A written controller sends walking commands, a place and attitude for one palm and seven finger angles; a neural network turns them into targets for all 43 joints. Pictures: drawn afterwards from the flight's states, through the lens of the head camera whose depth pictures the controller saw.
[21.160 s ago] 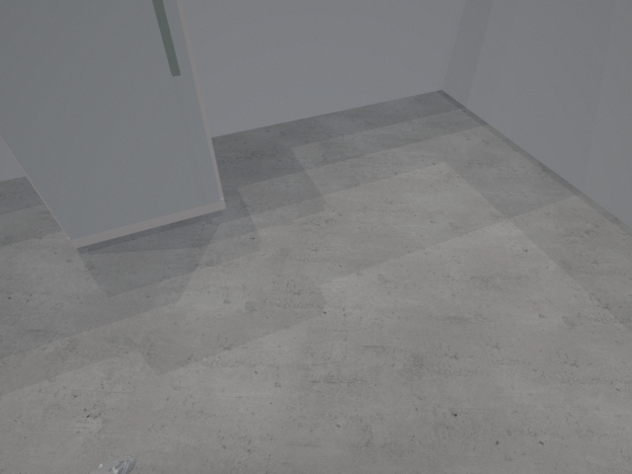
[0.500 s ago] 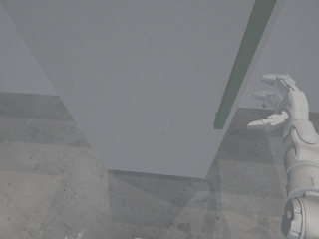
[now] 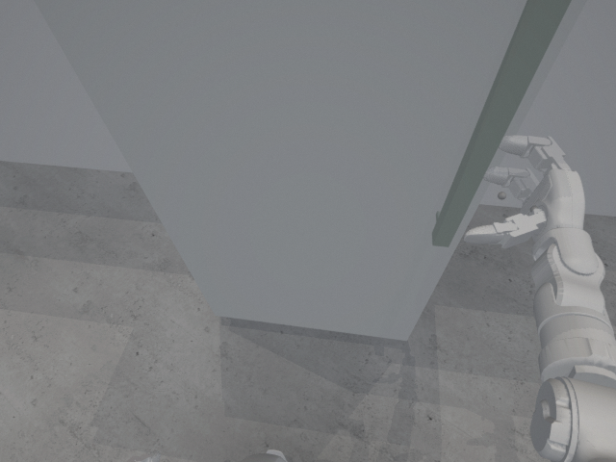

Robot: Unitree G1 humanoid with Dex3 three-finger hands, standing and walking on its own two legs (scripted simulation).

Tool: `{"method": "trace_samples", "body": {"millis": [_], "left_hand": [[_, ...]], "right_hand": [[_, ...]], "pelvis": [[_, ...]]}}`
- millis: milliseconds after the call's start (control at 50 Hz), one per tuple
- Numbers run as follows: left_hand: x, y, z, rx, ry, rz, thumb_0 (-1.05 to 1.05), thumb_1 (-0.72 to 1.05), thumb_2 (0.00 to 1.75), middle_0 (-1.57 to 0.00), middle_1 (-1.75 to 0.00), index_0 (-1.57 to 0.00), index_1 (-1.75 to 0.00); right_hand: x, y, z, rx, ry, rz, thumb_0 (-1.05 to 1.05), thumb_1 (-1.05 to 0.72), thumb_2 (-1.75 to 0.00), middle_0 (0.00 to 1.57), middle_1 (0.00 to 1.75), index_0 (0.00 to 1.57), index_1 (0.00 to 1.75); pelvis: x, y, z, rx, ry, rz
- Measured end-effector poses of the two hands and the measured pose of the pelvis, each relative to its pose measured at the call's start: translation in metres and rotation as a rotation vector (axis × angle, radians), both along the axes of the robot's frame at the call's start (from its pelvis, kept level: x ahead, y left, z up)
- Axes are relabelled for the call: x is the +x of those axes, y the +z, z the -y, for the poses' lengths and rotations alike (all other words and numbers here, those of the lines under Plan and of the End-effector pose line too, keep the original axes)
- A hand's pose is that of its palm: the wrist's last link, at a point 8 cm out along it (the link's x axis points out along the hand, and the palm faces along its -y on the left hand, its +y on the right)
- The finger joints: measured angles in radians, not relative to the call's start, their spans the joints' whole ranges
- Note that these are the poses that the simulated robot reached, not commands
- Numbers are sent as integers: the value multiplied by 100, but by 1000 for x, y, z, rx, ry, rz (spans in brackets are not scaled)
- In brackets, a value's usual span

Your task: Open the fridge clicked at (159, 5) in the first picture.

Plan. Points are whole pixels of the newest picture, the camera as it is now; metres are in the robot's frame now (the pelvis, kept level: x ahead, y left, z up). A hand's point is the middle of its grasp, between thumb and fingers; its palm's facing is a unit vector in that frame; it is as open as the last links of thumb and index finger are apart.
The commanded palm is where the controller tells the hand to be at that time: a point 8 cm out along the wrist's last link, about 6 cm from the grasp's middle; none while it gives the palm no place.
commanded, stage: feel for the door with the fingertips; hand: right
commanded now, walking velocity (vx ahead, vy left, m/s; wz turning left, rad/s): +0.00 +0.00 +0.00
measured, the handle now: (480, 134) +0.50 -0.15 +0.16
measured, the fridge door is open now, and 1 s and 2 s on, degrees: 0 0 0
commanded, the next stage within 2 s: slide the fingers in behind the handle in 0.36 s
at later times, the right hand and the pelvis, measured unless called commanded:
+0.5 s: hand (511, 188) +0.46 -0.20 +0.11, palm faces +0.03 +1.00 +0.01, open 13.7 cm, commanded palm +0.44 -0.23 +0.11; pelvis +0.00 +0.00 +0.00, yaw -2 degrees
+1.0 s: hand (492, 200) +0.44 -0.17 +0.11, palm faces +0.02 +1.00 +0.01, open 14.0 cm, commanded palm +0.42 -0.21 +0.11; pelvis +0.00 +0.00 +0.00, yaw -1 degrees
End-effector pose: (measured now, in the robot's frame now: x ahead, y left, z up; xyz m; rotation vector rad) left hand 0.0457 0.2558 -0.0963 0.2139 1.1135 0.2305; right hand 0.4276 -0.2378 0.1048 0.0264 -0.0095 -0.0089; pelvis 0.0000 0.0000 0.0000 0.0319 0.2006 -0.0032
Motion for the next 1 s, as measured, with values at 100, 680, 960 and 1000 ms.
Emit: {"method": "trace_samples", "body": {"millis": [100,680,960,1000], "left_hand": [[2,-1,1,-12,-1,-1,0,91,90,-20,-30,-20,-30],[-4,-8,-5,-4,-21,-55,0,91,90,-20,-30,-20,-30],[9,-4,1,-27,-23,9,0,91,90,-20,-30,-20,-30],[12,-3,0,-23,-30,16,0,91,90,-20,-30,-20,-30]], "right_hand": [[1,1,1,-17,-14,-3,-1,50,-30,31,120,30,120],[10,6,-5,-20,5,5,-1,50,-30,33,123,32,123],[-9,0,-10,-15,-1,-2,-1,50,-30,31,121,30,121],[-9,0,-12,-13,-7,-3,-1,51,-30,31,121,30,121]], "pelvis": [[2,0,-2,1,-3,3],[2,-2,-3,3,-24,-14],[0,0,-4,-1,-11,14],[-1,0,-4,-1,-15,16]]}}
